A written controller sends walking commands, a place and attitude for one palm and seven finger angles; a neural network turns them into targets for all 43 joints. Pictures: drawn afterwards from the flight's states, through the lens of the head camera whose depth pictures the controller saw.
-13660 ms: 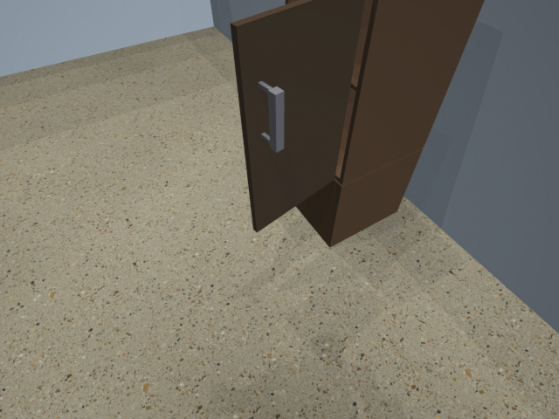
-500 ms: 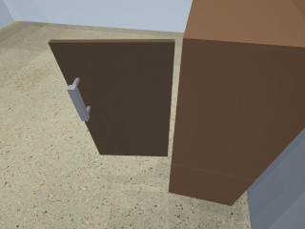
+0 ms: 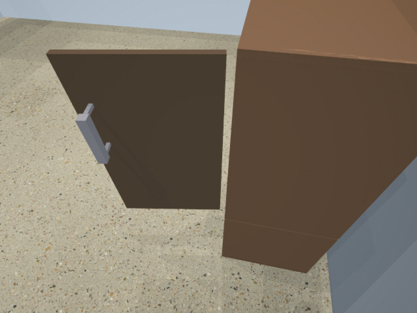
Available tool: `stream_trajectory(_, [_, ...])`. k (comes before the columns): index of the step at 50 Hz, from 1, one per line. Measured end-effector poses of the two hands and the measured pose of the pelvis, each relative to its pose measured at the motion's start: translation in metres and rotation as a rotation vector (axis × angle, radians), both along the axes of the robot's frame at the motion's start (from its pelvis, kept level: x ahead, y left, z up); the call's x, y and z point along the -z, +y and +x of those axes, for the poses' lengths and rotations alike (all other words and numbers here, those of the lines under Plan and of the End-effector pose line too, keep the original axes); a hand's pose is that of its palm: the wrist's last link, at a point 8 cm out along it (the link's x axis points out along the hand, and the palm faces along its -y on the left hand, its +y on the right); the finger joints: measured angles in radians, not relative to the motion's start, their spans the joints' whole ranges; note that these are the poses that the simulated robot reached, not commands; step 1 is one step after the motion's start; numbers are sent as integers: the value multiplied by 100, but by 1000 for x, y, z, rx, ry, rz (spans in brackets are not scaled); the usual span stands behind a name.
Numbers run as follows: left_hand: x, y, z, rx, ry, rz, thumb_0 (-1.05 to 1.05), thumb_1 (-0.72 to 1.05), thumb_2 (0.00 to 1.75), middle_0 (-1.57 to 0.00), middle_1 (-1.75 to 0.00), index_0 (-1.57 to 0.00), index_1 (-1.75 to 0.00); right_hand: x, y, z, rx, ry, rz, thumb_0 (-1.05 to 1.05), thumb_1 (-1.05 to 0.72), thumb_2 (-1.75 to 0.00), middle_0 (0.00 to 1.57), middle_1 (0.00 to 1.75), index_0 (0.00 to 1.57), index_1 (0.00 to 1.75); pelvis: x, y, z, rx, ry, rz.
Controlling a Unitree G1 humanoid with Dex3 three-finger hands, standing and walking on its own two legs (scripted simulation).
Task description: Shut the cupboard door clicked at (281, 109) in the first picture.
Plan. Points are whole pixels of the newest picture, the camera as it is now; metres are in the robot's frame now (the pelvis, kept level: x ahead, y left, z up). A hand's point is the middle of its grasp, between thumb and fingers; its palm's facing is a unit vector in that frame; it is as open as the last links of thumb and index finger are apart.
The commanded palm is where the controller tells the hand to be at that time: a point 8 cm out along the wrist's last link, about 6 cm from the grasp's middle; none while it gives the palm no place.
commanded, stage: shuffle to correct the standing spot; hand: left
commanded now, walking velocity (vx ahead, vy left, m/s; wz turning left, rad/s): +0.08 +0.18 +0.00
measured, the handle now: (97, 134) +0.48 +0.30 +0.06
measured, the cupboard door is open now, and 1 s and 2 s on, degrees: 100 100 100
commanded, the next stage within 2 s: come to a stop and stand still in 0.54 s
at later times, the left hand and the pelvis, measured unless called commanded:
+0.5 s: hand out of the picture +0.05 +0.23 -0.18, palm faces +0.06 -0.96 -0.26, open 7.4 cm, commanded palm none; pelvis +0.03 +0.03 -0.02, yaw +0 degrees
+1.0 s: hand out of the picture +0.08 +0.28 -0.18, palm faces +0.01 -0.97 -0.22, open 7.4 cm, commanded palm none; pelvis +0.04 +0.10 -0.01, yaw -1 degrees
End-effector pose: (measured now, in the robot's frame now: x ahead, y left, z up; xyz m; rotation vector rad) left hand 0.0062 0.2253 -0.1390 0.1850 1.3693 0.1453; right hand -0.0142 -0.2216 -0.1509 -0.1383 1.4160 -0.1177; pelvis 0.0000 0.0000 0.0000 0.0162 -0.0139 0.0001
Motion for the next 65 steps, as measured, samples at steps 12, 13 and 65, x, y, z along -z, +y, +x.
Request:
stream_trajectory(12, [7, 3, 1, -50, 5, -9, 0, 91, 90, -20, -29, -21, -30, 2, 1, 22, -16, 2, -14, 0, -91, -90, 19, 30, 19, 30, 5, 6, 13, -11, 11, -9])
stream_trajectory(13, [8, 6, 1, -56, 6, -10, 0, 90, 90, -20, -29, -21, -30, 1, 2, 25, -17, -1, -18, 0, -91, -90, 19, 30, 19, 30, 6, 8, 15, -12, 12, -8])
stream_trajectory(65, [1, 80, 47, 11, 9, -14, 0, 93, 90, -20, -29, -20, -30, -3, 96, 31, 50, 40, 16, 0, -92, -90, 19, 30, 19, 30, -3, 83, 44, 25, -1, -2])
